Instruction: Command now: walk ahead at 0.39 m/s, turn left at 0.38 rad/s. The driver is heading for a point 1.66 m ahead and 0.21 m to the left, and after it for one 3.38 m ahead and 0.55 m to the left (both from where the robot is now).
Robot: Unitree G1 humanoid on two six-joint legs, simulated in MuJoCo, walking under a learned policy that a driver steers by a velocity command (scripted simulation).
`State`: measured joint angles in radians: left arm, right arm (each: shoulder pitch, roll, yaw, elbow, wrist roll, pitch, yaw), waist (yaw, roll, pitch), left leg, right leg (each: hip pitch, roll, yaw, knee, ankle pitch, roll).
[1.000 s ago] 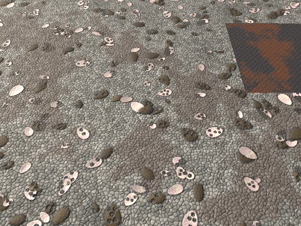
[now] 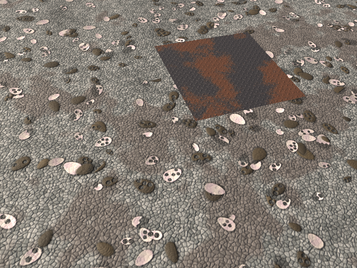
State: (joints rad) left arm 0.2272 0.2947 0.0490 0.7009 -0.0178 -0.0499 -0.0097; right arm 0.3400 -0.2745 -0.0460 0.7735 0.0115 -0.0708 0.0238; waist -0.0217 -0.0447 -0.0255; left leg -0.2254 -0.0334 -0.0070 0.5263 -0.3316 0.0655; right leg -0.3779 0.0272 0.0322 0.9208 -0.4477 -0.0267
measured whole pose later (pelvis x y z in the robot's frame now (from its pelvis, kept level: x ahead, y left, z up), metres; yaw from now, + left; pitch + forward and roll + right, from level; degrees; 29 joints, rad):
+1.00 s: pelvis +0.48 +0.13 +0.01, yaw +15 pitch +1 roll +1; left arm 0.26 0.32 0.06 0.81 -0.03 -0.04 0.00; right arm 0.24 -0.26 -0.05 0.70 -0.02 -0.08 0.02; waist -0.01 -0.04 0.06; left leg -0.25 0.01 0.11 0.42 -0.18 0.03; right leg -0.52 -0.07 0.04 1.14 -0.34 0.02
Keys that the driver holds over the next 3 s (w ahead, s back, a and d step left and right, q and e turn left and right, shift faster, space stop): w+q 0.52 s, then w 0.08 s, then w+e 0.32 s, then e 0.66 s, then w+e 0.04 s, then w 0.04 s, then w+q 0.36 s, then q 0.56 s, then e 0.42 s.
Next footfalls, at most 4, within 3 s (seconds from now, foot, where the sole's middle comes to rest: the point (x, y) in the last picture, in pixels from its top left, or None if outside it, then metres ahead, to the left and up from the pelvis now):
0.34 right None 0.34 -0.11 -0.77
0.82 left None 0.52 0.25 -0.77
1.26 right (156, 211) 0.76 0.06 -0.77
1.72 left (102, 214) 0.74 0.28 -0.77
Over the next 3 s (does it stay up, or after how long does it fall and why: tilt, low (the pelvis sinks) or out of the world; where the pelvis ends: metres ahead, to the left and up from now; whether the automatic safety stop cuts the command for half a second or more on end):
stays up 0.93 0.16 -0.01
